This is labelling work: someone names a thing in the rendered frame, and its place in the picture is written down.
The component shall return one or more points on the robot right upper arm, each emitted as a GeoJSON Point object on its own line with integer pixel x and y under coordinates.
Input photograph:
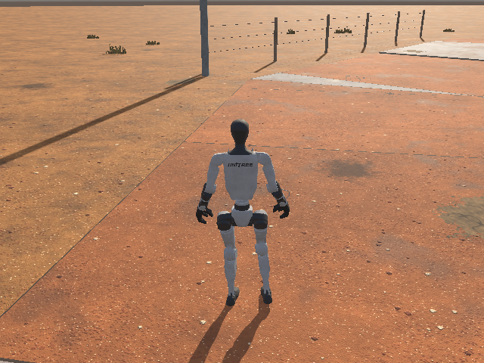
{"type": "Point", "coordinates": [268, 169]}

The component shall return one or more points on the robot left hand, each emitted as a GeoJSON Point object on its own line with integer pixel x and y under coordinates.
{"type": "Point", "coordinates": [199, 214]}

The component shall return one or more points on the robot left upper arm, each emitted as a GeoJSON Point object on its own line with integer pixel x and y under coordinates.
{"type": "Point", "coordinates": [213, 171]}

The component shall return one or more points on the robot right hand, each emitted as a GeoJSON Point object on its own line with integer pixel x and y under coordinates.
{"type": "Point", "coordinates": [286, 210]}

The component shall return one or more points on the robot right forearm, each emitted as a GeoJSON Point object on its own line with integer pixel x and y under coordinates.
{"type": "Point", "coordinates": [279, 196]}

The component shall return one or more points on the robot left forearm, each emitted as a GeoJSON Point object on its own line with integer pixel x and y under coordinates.
{"type": "Point", "coordinates": [204, 200]}

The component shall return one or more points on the robot left foot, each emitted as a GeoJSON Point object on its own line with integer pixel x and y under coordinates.
{"type": "Point", "coordinates": [231, 299]}

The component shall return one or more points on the robot right thigh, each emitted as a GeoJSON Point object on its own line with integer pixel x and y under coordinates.
{"type": "Point", "coordinates": [260, 224]}

